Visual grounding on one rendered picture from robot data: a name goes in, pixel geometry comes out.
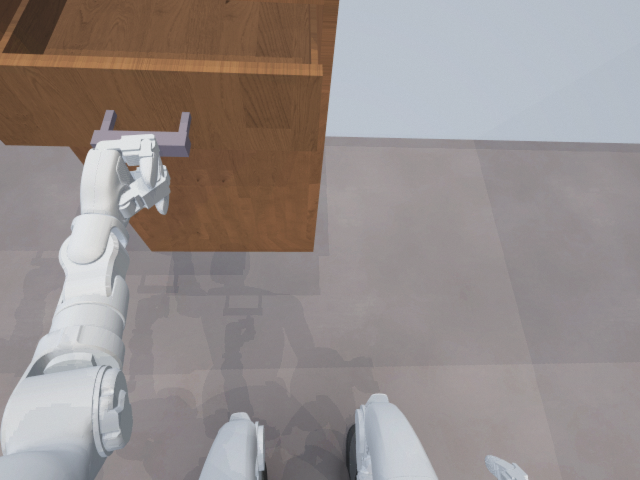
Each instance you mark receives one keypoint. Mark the left robot forearm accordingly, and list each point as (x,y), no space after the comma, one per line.
(90,317)

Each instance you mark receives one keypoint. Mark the robot right hand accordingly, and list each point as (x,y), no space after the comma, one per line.
(504,470)

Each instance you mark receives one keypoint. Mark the cabinet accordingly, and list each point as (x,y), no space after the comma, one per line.
(238,200)

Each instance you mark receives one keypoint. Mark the robot left upper arm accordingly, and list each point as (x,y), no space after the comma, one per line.
(62,426)

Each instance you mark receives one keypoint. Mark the handle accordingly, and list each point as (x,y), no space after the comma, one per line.
(171,144)

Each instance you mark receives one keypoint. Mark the right robot thigh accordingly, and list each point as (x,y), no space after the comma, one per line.
(384,433)

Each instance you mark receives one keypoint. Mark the robot right shin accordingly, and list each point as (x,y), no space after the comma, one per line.
(364,466)

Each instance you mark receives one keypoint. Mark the drawer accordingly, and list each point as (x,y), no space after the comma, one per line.
(246,71)

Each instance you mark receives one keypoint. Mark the robot left hand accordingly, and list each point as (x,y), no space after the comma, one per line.
(106,178)

